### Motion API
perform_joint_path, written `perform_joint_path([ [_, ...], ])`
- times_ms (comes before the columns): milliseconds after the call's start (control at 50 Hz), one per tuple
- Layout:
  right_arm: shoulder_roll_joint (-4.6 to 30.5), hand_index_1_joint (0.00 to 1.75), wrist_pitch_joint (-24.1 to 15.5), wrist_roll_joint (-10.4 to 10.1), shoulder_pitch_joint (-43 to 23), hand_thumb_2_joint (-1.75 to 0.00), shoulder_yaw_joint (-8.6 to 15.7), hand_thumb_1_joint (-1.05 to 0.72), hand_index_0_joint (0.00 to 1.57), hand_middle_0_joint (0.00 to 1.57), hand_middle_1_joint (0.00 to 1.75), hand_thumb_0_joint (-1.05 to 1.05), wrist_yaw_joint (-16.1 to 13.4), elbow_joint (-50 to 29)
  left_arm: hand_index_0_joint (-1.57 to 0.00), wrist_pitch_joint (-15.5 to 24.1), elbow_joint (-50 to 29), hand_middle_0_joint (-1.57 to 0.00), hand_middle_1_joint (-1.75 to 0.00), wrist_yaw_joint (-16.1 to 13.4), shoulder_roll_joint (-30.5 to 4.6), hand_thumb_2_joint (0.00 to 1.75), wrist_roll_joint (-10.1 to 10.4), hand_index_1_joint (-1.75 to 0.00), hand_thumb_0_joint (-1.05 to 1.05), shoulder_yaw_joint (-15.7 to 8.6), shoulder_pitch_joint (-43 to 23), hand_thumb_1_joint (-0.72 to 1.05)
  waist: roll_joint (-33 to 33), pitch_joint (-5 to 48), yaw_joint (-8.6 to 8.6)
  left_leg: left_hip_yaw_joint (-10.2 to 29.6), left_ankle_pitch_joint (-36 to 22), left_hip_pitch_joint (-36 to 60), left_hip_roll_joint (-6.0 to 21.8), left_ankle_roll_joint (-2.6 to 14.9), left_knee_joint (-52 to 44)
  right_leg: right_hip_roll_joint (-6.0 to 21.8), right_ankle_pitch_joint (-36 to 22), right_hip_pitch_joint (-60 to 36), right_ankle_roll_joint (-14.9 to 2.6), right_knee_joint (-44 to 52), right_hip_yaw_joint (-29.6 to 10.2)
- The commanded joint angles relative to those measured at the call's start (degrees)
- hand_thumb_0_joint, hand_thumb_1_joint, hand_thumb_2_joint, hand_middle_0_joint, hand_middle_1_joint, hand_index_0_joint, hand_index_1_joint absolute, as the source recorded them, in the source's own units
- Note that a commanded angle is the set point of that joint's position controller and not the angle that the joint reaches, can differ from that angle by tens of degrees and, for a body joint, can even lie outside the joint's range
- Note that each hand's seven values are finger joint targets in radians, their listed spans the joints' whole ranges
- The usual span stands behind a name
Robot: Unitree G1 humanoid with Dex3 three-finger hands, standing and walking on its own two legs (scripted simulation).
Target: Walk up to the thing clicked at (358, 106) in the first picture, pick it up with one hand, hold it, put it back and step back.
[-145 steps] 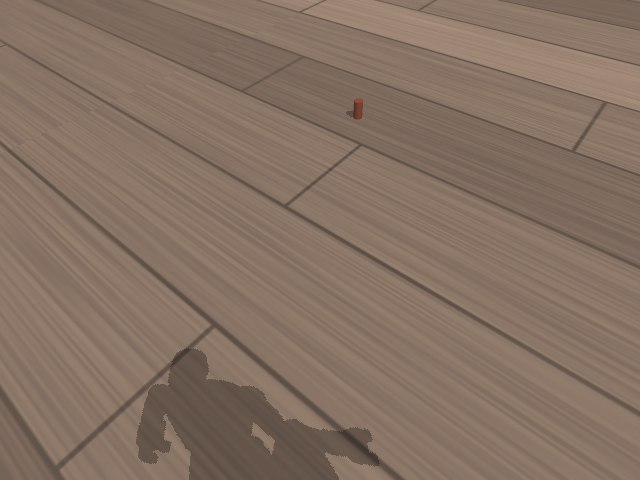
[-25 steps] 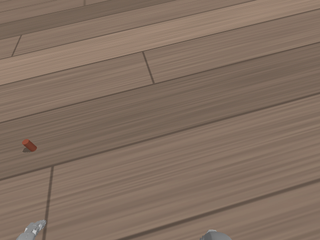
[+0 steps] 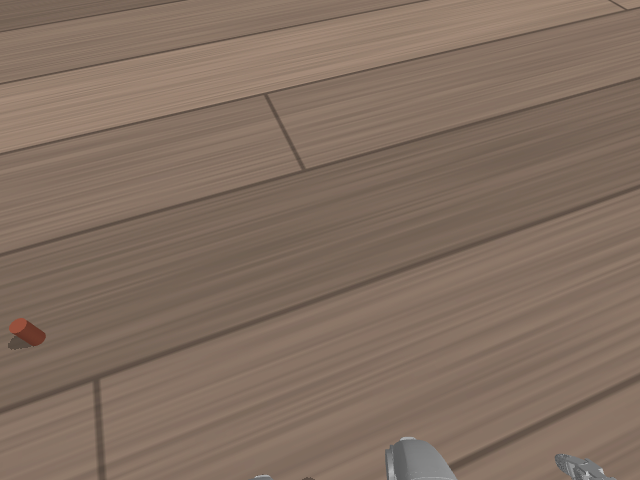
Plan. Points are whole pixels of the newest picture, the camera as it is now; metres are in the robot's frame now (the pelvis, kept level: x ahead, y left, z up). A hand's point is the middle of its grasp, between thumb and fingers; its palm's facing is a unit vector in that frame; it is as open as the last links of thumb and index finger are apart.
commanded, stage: walk up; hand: left
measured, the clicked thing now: (28, 332) +0.61 +0.92 -0.70
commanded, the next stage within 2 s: none
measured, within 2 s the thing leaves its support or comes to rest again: neither
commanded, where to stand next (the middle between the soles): +0.15 +0.94 m, yaw -33 degrees
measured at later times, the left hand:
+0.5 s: hand out of the picture +0.20 +0.51 -0.09, palm faces -0.15 -0.74 -0.66, open 7.4 cm
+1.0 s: hand out of the picture +0.26 +0.66 -0.13, palm faces -0.34 -0.77 -0.54, open 7.4 cm
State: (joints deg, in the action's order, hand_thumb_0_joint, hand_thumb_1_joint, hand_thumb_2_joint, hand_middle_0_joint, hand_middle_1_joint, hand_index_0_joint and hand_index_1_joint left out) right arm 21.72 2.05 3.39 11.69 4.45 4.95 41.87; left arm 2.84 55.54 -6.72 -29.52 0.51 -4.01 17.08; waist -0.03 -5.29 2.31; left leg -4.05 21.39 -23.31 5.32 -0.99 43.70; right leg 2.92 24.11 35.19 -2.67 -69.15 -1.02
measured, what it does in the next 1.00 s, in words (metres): steps to the left, turning right: right foot, then left foot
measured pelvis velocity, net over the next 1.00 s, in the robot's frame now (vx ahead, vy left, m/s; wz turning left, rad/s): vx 0.09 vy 0.42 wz -0.32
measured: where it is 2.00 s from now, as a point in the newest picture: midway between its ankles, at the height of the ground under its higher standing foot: outside the picture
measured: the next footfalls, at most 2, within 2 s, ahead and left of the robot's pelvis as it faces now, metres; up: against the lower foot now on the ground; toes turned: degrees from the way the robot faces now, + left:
right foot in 0.18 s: +0.18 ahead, -0.02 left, +0.00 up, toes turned -12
left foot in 0.58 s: +0.15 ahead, +0.41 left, +0.00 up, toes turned -10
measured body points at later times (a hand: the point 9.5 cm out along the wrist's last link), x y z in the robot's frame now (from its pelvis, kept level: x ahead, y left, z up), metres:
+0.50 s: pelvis +0.07 +0.20 -0.01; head +0.08 +0.13 +0.43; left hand +0.21 +0.54 -0.05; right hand +0.12 -0.15 -0.14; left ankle +0.12 +0.39 -0.66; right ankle +0.15 +0.00 -0.71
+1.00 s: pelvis +0.09 +0.42 -0.01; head +0.14 +0.37 +0.43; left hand +0.28 +0.70 -0.10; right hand +0.04 +0.09 -0.14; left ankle +0.11 +0.44 -0.69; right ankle +0.11 +0.30 -0.71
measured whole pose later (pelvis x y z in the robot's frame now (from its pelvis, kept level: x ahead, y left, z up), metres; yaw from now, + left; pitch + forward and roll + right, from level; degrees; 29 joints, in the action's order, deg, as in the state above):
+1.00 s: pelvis +0.09 +0.42 -0.01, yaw -18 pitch -1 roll -3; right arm 24.4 6.0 4.3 17.1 6.7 2.2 36.9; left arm 2.4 45.8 -6.3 -21.9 -0.3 -1.5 15.9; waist -7.7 -10.3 4.1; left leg -5.8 29.3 -27.7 -2.4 0.0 59.5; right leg -2.6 18.8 24.6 -2.9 -44.1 4.9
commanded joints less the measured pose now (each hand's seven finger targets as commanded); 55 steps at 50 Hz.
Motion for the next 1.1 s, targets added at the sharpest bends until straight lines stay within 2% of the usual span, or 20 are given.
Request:
perform_joint_path([
  [0,14.8,0.30,-1.1,0.9,-2.4,-0.90,4.9,-0.90,0.20,0.20,0.30,0.00,-2.2,-5.8,-0.20,1.4,-1.9,-0.20,-0.30,0.2,-8.4,0.90,0.8,-0.30,0.00,-2.1,7.7,0.90,-15.7,8.7,1.33,9.5,-34.1,18.9,8.3,12.96,-12.4,1.1,-1.7,5.4,1.61,9.8,3.5],
  [60,13.6,0.30,-0.7,1.3,-1.6,-0.90,4.5,-0.90,0.20,0.20,0.30,0.00,-2.1,-7.3,-0.20,1.7,-4.4,-0.20,-0.30,0.3,-7.3,0.90,0.2,-0.30,0.00,-1.9,5.4,0.90,-11.6,7.6,2.33,6.6,-40.3,15.4,10.1,14.98,-11.8,0.6,-5.0,-1.5,1.36,20.0,7.7],
  [120,13.7,0.30,0.2,0.3,-8.0,-0.90,4.6,-0.90,0.20,0.20,0.30,0.00,-1.5,-10.6,-0.20,1.6,-1.8,-0.20,-0.30,-0.4,-8.4,0.90,0.0,-0.30,0.00,-3.9,18.3,0.90,-5.3,11.5,-6.52,-1.0,-37.7,0.6,3.3,7.74,3.6,-1.6,-23.6,-28.3,-1.23,37.5,7.9],
  [140,11.6,0.30,0.1,-0.2,-7.5,-0.90,3.8,-0.90,0.20,0.20,0.30,0.00,-1.0,-11.5,-0.20,1.7,-1.5,-0.20,-0.30,-1.0,-12.2,0.90,-0.9,-0.30,0.00,-5.7,23.7,0.90,1.9,12.6,-10.47,-0.5,-24.9,-11.2,0.4,4.54,13.1,1.9,-23.9,-39.8,-2.54,39.1,1.2],
  [160,8.8,0.30,0.5,-0.5,-1.6,-0.90,2.8,-0.90,0.20,0.20,0.30,0.00,-1.1,-11.3,-0.20,1.7,-3.6,-0.20,-0.30,-1.8,-15.9,0.90,-1.9,-0.30,0.00,-6.9,22.4,0.90,12.5,14.2,-7.89,1.9,9.7,-24.5,-4.3,1.67,22.5,15.8,-25.2,-47.5,-7.19,41.5,-20.5],
  [220,16.7,0.30,3.2,0.4,3.9,-0.90,5.7,-0.90,0.20,0.20,0.30,0.00,-2.3,-8.2,-0.20,1.1,-11.4,-0.20,-0.30,-2.2,-14.7,0.90,-0.9,-0.30,0.00,-5.5,6.2,0.90,-0.5,8.9,-2.01,12.8,9.6,-21.5,-1.2,-0.76,38.8,25.1,4.8,-26.5,-15.73,51.1,-34.6],
  [340,16.1,0.30,3.8,1.3,6.5,-0.90,5.6,-0.90,0.20,0.20,0.30,0.00,0.5,-5.3,-0.20,1.7,-13.0,-0.20,-0.30,-0.2,-14.5,0.90,-2.8,-0.30,0.00,-6.4,-0.8,0.90,7.6,3.5,0.98,8.7,-0.9,-9.6,-0.5,0.69,32.0,10.1,10.2,-5.0,-6.96,47.8,-11.5],
  [480,15.5,0.30,3.7,1.1,2.7,-0.90,5.5,-0.90,0.20,0.20,0.30,0.00,1.2,-7.0,-0.20,1.3,-12.7,-0.20,-0.30,0.5,-18.7,0.90,-3.8,-0.30,0.00,-8.1,2.8,0.90,13.4,4.3,-3.24,4.0,7.6,-7.3,-0.8,1.33,16.4,9.9,11.6,-5.1,-8.38,44.2,-13.7],
  [520,16.4,0.30,3.0,0.8,5.2,-0.90,6.1,-0.90,0.20,0.20,0.30,0.00,0.9,-6.4,-0.20,1.3,-13.4,-0.20,-0.30,0.5,-18.9,0.90,-3.6,-0.30,0.00,-7.8,1.1,0.90,12.6,6.9,-1.76,4.1,10.3,-2.2,-0.6,2.83,9.3,12.2,6.4,-4.6,-8.70,41.7,-15.5],
  [540,16.4,0.30,2.7,0.8,12.4,-0.90,6.7,-0.90,0.20,0.20,0.30,0.00,0.6,-4.4,-0.20,1.1,-14.2,-0.20,-0.30,0.4,-18.6,0.90,-3.4,-0.30,0.00,-7.3,-3.3,0.90,10.5,9.2,3.21,3.4,4.7,7.2,-0.6,4.14,0.7,11.4,4.8,0.1,-6.61,37.1,-13.1],
  [580,20.8,0.30,1.5,2.8,18.3,-0.90,8.1,-0.90,0.20,0.20,0.30,0.00,-0.8,-3.0,-0.20,0.1,-13.6,-0.20,-0.30,-0.3,-6.6,0.90,-2.5,-0.30,0.00,-3.6,-2.4,0.90,-18.7,5.1,8.47,18.1,16.2,11.7,3.7,3.42,-22.2,-8.2,13.0,15.6,-0.32,4.6,1.8],
  [600,25.3,0.30,0.8,2.8,10.4,-0.90,8.3,-0.90,0.20,0.20,0.30,0.00,-1.5,-5.9,-0.20,0.0,-13.7,-0.20,-0.30,-1.6,-7.0,0.90,-1.9,-0.30,0.00,-3.4,-1.4,0.90,-20.5,2.2,4.97,31.7,9.9,6.4,12.3,5.61,-26.2,-10.9,11.9,21.5,0.57,-3.2,-2.5],
  [620,27.6,0.30,0.8,1.3,5.7,-0.90,8.6,-0.90,0.20,0.20,0.30,0.00,-2.0,-6.3,-0.20,0.4,-13.4,-0.20,-0.30,-2.5,-9.2,0.90,-2.0,-0.30,0.00,-3.1,-4.0,0.90,-21.8,0.6,4.09,39.5,11.8,0.8,15.7,9.88,-29.2,-6.2,10.1,17.8,-1.48,-5.6,-5.4],
  [700,17.5,0.30,0.0,1.7,0.6,-0.90,6.2,-0.90,0.20,0.20,0.30,0.00,-3.0,-8.4,-0.20,0.2,-7.0,-0.20,-0.30,-0.9,-11.5,0.90,0.4,-0.30,0.00,-4.0,3.7,0.90,-11.1,0.5,0.11,17.4,-15.0,6.3,6.3,5.46,-15.7,-4.0,0.1,10.9,-0.29,-1.8,-3.7],
  [840,14.2,0.30,1.0,2.2,6.0,-0.90,5.7,-0.90,0.20,0.20,0.30,0.00,-3.3,-10.2,-0.20,-0.3,-9.4,-0.20,-0.30,-0.2,-7.5,0.90,0.8,-0.30,0.00,-2.6,6.0,0.90,-12.9,7.2,1.50,10.3,-38.2,15.7,5.7,6.04,-9.1,-2.5,-3.1,-3.2,0.29,20.3,1.9],
  [900,13.0,0.30,1.7,1.4,-0.1,-0.90,5.3,-0.90,0.20,0.20,0.30,0.00,-3.0,-13.9,-0.20,0.0,-7.0,-0.20,-0.30,-1.1,-8.5,0.90,0.0,-0.30,0.00,-3.5,17.4,0.90,-6.1,10.1,-6.10,3.5,-40.5,2.6,1.4,0.38,3.8,-1.2,-17.3,-26.8,-2.48,39.9,4.3],
  [920,11.4,0.30,1.4,0.5,1.3,-0.90,4.7,-0.90,0.20,0.20,0.30,0.00,-2.9,-14.3,-0.20,0.1,-7.6,-0.20,-0.30,-1.5,-11.8,0.90,-0.8,-0.30,0.00,-4.7,18.1,0.90,1.0,10.9,-7.47,2.8,-27.0,-7.7,-1.7,-3.00,13.6,3.4,-22.0,-36.1,-5.75,40.7,-4.7],
  [940,9.7,0.30,1.5,0.2,6.0,-0.90,4.3,-0.90,0.20,0.20,0.30,0.00,-2.9,-14.0,-0.20,0.1,-10.0,-0.20,-0.30,-1.8,-14.2,0.90,-1.6,-0.30,0.00,-5.6,15.7,0.90,11.2,13.8,-5.63,6.1,13.8,-21.3,-5.1,-5.32,28.1,20.7,-29.2,-43.0,-13.86,40.1,-27.9],
  [980,16.5,0.30,3.1,1.3,7.9,-0.90,6.7,-0.90,0.20,0.20,0.30,0.00,-4.4,-13.4,-0.20,0.5,-14.4,-0.20,-0.30,-2.9,-15.7,0.90,-1.0,-0.30,0.00,-5.9,4.1,0.90,5.7,10.7,-2.13,17.8,15.4,-22.6,0.6,-5.18,45.5,33.7,-23.0,-28.7,-24.17,44.8,-42.0],
  [1080,14.9,0.30,3.4,0.7,5.1,-0.90,6.2,-0.90,0.20,0.20,0.30,0.00,-1.2,-10.5,-0.20,1.7,-14.8,-0.20,-0.30,-1.5,-12.7,0.90,-2.0,-0.30,0.00,-4.8,-2.4,0.90,3.5,2.7,0.90,12.2,-0.4,-9.0,-1.9,1.12,39.9,11.7,-6.1,-5.6,-10.43,41.8,-12.5],
])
